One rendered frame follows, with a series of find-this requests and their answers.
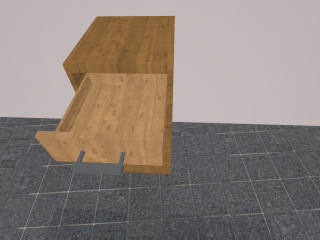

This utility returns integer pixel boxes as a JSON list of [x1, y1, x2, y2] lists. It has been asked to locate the cabinet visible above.
[[62, 16, 175, 174]]

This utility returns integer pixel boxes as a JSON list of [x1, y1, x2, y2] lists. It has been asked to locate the drawer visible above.
[[35, 73, 168, 166]]

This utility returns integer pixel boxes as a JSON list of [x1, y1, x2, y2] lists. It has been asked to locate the handle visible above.
[[71, 150, 125, 176]]

